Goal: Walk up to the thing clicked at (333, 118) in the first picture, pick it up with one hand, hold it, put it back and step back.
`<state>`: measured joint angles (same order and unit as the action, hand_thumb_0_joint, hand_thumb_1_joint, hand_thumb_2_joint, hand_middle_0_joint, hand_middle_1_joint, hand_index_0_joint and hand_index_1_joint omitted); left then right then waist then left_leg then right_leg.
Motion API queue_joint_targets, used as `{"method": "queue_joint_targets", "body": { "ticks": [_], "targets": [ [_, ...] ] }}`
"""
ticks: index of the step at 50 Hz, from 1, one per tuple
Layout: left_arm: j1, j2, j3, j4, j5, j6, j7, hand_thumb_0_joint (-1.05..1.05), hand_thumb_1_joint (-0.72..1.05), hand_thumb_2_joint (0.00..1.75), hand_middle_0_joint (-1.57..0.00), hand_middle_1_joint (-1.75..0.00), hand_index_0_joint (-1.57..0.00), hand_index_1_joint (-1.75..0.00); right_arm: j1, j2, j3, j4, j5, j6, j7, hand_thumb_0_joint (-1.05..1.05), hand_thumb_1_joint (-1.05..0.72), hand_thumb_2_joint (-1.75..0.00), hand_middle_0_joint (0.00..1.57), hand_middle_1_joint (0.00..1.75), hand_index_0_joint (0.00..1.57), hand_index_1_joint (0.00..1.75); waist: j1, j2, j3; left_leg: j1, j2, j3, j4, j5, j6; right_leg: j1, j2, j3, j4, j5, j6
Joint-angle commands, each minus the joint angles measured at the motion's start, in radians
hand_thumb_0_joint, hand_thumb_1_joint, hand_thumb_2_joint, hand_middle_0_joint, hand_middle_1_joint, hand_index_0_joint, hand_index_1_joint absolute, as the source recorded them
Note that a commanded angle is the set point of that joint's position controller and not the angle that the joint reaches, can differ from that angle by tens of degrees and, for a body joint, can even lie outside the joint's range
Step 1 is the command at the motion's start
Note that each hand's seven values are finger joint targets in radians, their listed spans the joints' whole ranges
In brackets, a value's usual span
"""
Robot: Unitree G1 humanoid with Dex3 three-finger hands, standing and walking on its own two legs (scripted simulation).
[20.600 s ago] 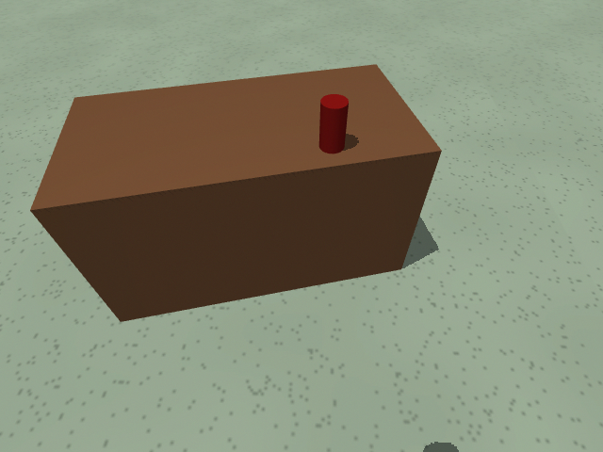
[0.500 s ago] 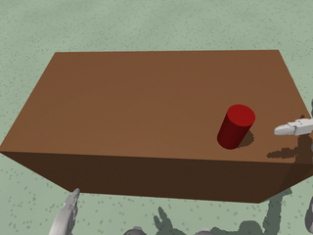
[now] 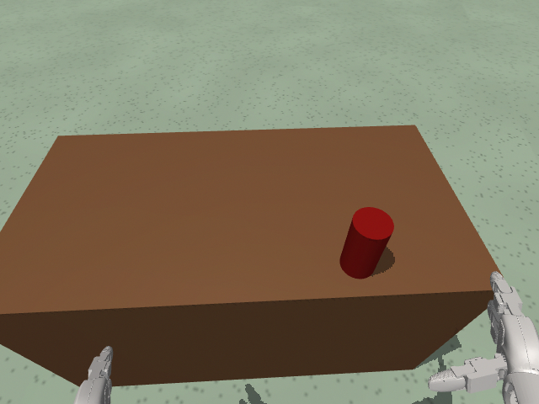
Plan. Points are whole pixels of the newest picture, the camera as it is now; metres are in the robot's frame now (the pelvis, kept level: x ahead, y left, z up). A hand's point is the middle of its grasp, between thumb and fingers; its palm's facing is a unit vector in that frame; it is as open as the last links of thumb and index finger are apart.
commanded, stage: sink last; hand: right
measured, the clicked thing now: (364, 244) +0.42 -0.18 -0.08
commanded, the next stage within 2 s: home in 0.46 s
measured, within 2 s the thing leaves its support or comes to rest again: neither
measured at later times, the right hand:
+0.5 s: hand (478, 386) +0.16 -0.24 +0.01, palm faces +0.33 +0.87 -0.36, open 17.5 cm
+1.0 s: hand out of the picture +0.15 -0.17 -0.07, palm faces +0.13 +0.97 -0.20, open 17.4 cm
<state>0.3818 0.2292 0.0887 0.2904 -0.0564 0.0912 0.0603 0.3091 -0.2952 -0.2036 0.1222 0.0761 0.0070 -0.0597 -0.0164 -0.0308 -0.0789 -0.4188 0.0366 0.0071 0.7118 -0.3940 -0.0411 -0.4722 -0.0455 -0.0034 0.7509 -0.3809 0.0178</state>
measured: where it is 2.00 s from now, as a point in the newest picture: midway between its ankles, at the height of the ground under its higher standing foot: outside the picture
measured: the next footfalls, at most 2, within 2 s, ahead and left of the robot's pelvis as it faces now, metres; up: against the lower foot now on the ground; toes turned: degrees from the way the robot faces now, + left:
none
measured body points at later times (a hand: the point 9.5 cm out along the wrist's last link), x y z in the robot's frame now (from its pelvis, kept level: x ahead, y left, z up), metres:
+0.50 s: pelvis -0.02 +0.02 -0.01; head -0.01 +0.04 +0.44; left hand +0.13 +0.29 -0.07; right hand +0.13 -0.28 +0.04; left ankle -0.02 +0.15 -0.71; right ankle +0.00 -0.13 -0.71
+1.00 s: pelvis -0.02 +0.00 -0.02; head +0.01 +0.01 +0.43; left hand +0.15 +0.23 -0.07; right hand +0.14 -0.22 -0.06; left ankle -0.02 +0.15 -0.71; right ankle +0.00 -0.13 -0.71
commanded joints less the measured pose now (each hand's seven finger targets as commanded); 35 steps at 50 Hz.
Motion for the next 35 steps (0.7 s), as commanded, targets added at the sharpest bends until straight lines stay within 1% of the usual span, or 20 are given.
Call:
{"method": "queue_joint_targets", "body": {
  "ticks": [1,3,4,6,7,9,12,13,14,15,17,20,22,23,27,28,29,31,33,35],
  "targets": [
    [-0.034,0.150,0.095,-0.157,0.010,-0.080,0.040,0.00,-0.49,0.05,-0.05,-0.05,-0.05,-0.05,0.051,-0.137,-0.044,-0.310,0.000,-0.070,-0.027,0.00,0.51,-0.06,0.05,0.06,0.05,0.06,0.008,-0.004,-0.085,0.019,-0.038,0.057,-0.079,0.250,0.034,0.100,0.032,-0.044,-0.105,0.247,-0.022],
    [-0.041,0.152,0.091,-0.174,0.011,-0.095,0.043,0.00,-0.48,0.06,-0.05,-0.06,-0.06,-0.05,0.084,-0.109,-0.018,-0.337,-0.003,-0.067,-0.023,0.00,0.49,-0.06,0.06,0.06,0.05,0.06,0.018,0.033,-0.077,-0.007,-0.040,0.058,-0.075,0.213,0.032,0.093,0.031,-0.043,-0.105,0.207,-0.025],
    [-0.037,0.105,0.050,-0.181,0.012,-0.098,0.040,0.00,-0.49,0.05,-0.05,-0.06,-0.06,-0.05,0.075,-0.112,-0.013,-0.404,-0.005,-0.078,-0.022,0.00,0.51,-0.06,0.05,0.06,0.05,0.06,0.004,0.024,-0.097,0.003,-0.037,0.058,-0.071,0.212,0.032,0.094,0.034,-0.044,-0.097,0.211,-0.023],
    [-0.011,0.138,0.088,-0.181,0.014,-0.108,0.044,0.00,-0.50,0.05,-0.05,-0.06,-0.06,-0.05,0.163,-0.110,-0.023,-0.383,-0.008,-0.073,-0.021,0.00,0.53,-0.06,0.05,0.06,0.05,0.06,0.005,0.036,-0.091,-0.013,-0.039,0.062,-0.059,0.210,0.033,0.085,0.036,-0.042,-0.092,0.212,-0.023],
    [-0.016,0.119,0.062,-0.185,0.016,-0.111,0.044,0.00,-0.50,0.06,-0.05,-0.06,-0.06,-0.06,0.100,-0.106,0.001,-0.437,-0.010,-0.080,-0.019,0.00,0.52,-0.06,0.05,0.06,0.05,0.06,0.018,0.020,-0.093,-0.025,-0.036,0.053,-0.060,0.209,0.032,0.088,0.038,-0.046,-0.085,0.203,-0.023],
    [-0.012,0.139,0.087,-0.177,0.019,-0.123,0.054,0.00,-0.51,0.07,-0.05,-0.07,-0.06,-0.06,0.074,-0.126,-0.028,-0.438,-0.011,-0.080,-0.023,0.00,0.52,-0.06,0.05,0.06,0.05,0.06,0.028,0.018,-0.059,-0.052,-0.035,0.051,-0.062,0.159,0.032,0.076,0.038,-0.043,-0.089,0.150,-0.025],
    [0.011,0.151,0.111,-0.162,0.021,-0.135,0.061,0.00,-0.52,0.06,-0.05,-0.06,-0.05,-0.06,0.117,-0.130,-0.057,-0.396,-0.012,-0.079,-0.023,0.00,0.54,-0.06,0.05,0.06,0.05,0.06,0.016,0.031,-0.022,-0.079,-0.029,0.042,-0.075,0.080,0.030,0.055,0.042,-0.046,-0.088,0.085,-0.025],
    [0.011,0.152,0.109,-0.175,0.024,-0.139,0.062,0.00,-0.52,0.06,-0.05,-0.06,-0.05,-0.06,0.156,-0.137,-0.075,-0.369,-0.010,-0.076,-0.022,0.00,0.55,-0.06,0.05,0.06,0.05,0.06,0.005,0.043,-0.018,-0.071,-0.019,0.029,-0.088,0.071,0.028,0.044,0.049,-0.052,-0.074,0.090,-0.024],
    [0.021,0.126,0.089,-0.161,0.024,-0.141,0.060,0.00,-0.52,0.06,-0.05,-0.06,-0.05,-0.06,0.124,-0.141,-0.083,-0.411,-0.006,-0.082,-0.021,0.00,0.55,-0.06,0.05,0.06,0.05,0.06,-0.001,0.045,-0.011,-0.075,-0.010,0.019,-0.102,0.050,0.025,0.035,0.054,-0.056,-0.066,0.080,-0.023],
    [0.019,0.131,0.094,-0.177,0.025,-0.145,0.060,0.00,-0.52,0.06,-0.05,-0.06,-0.05,-0.06,0.141,-0.160,-0.112,-0.401,-0.008,-0.088,-0.021,0.00,0.56,-0.05,0.05,0.06,0.05,0.06,-0.013,0.059,-0.037,-0.055,-0.003,0.010,-0.101,0.065,0.021,0.037,0.058,-0.059,-0.053,0.104,-0.021],
    [0.008,0.117,0.073,-0.192,0.028,-0.152,0.054,0.00,-0.52,0.06,-0.05,-0.06,-0.05,-0.06,0.186,-0.143,-0.110,-0.362,-0.006,-0.088,-0.018,0.00,0.57,-0.05,0.05,0.06,0.05,0.06,-0.023,0.078,-0.035,-0.046,0.001,0.005,-0.098,0.101,0.016,0.027,0.060,-0.062,-0.040,0.137,-0.022],
    [-0.017,0.124,0.080,-0.211,0.027,-0.153,0.051,0.00,-0.53,0.06,-0.05,-0.06,-0.05,-0.06,0.170,-0.145,-0.124,-0.352,-0.004,-0.100,-0.016,0.00,0.57,-0.05,0.05,0.06,0.05,0.06,-0.032,0.073,-0.021,-0.049,-0.007,0.019,-0.086,0.097,0.020,0.013,0.058,-0.059,-0.047,0.129,-0.021],
    [-0.022,0.130,0.090,-0.225,0.027,-0.154,0.049,0.00,-0.53,0.07,-0.05,-0.05,-0.05,-0.06,0.155,-0.134,-0.122,-0.326,-0.008,-0.106,-0.016,0.00,0.57,-0.05,0.05,0.06,0.05,0.06,-0.024,0.085,-0.024,-0.061,-0.013,0.026,-0.078,0.081,0.023,0.016,0.052,-0.053,-0.055,0.117,-0.019],
    [-0.022,0.118,0.074,-0.216,0.027,-0.150,0.048,0.00,-0.53,0.07,-0.05,-0.06,-0.05,-0.06,0.149,-0.136,-0.129,-0.302,-0.008,-0.109,-0.016,0.00,0.56,-0.06,0.05,0.06,0.05,0.06,-0.028,0.077,-0.019,-0.063,-0.015,0.029,-0.076,0.074,0.025,0.008,0.051,-0.053,-0.057,0.112,-0.018],
    [-0.011,0.150,0.105,-0.261,0.025,-0.162,0.053,0.00,-0.52,0.07,-0.05,-0.06,-0.05,-0.06,0.097,-0.149,-0.142,-0.293,-0.010,-0.126,-0.016,0.00,0.52,-0.06,0.05,0.06,0.05,0.06,-0.008,0.089,-0.059,-0.056,-0.018,0.027,-0.069,0.098,0.024,0.047,0.046,-0.050,-0.055,0.130,-0.019],
    [0.011,0.138,0.097,-0.245,0.025,-0.162,0.052,0.00,-0.52,0.08,-0.05,-0.06,-0.05,-0.06,0.127,-0.143,-0.137,-0.270,-0.012,-0.124,-0.017,0.00,0.52,-0.06,0.05,0.06,0.05,0.06,-0.017,0.073,-0.042,-0.058,-0.020,0.032,-0.068,0.087,0.027,0.038,0.046,-0.051,-0.062,0.120,-0.018],
    [0.040,0.119,0.084,-0.218,0.023,-0.159,0.050,0.00,-0.44,0.16,-0.11,-0.14,-0.12,-0.14,0.127,-0.151,-0.149,-0.240,-0.011,-0.124,-0.017,0.00,0.53,-0.07,0.06,0.06,0.06,0.06,-0.014,0.067,-0.013,-0.073,-0.018,0.029,-0.078,0.066,0.027,0.022,0.049,-0.056,-0.061,0.104,-0.017],
    [0.040,0.073,0.035,-0.208,0.023,-0.158,0.043,0.00,-0.28,0.32,-0.12,-0.17,-0.12,-0.17,0.119,-0.136,-0.131,-0.230,-0.014,-0.125,-0.012,0.00,0.51,-0.08,0.06,0.06,0.06,0.06,-0.018,0.047,-0.014,-0.077,-0.019,0.029,-0.075,0.061,0.029,0.012,0.049,-0.057,-0.065,0.100,-0.017],
    [-0.017,0.048,-0.009,-0.223,0.023,-0.168,0.033,0.00,-0.12,0.48,-0.13,-0.18,-0.13,-0.18,0.110,-0.101,-0.082,-0.212,-0.016,-0.126,-0.006,0.00,0.53,-0.07,0.06,0.06,0.06,0.06,-0.021,0.012,-0.002,-0.085,-0.030,0.043,-0.053,0.054,0.036,-0.001,0.041,-0.050,-0.081,0.082,-0.014],
    [-0.044,0.006,-0.064,-0.208,0.027,-0.171,0.028,0.00,0.04,0.54,-0.14,-0.19,-0.14,-0.19,0.081,-0.074,-0.041,-0.209,-0.020,-0.130,-0.004,0.00,0.53,-0.07,0.06,0.06,0.06,0.06,-0.014,-0.011,-0.013,-0.090,-0.029,0.041,-0.049,0.053,0.038,-0.012,0.042,-0.052,-0.074,0.077,-0.014]
  ]
}}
